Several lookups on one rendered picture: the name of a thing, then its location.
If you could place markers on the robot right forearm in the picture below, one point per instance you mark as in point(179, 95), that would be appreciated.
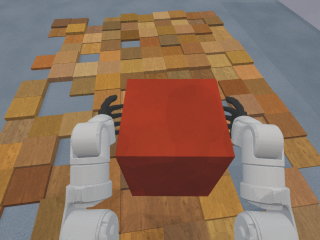
point(262, 156)

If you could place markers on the robot right upper arm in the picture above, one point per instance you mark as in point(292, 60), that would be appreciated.
point(263, 225)

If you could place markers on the robot left upper arm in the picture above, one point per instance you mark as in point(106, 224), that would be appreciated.
point(91, 224)

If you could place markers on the robot left hand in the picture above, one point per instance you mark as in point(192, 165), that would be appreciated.
point(107, 110)

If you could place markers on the carton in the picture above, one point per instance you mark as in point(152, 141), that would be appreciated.
point(173, 138)

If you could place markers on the robot right hand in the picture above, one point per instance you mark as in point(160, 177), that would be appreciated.
point(239, 111)

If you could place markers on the robot left forearm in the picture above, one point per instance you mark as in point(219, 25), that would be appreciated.
point(90, 181)

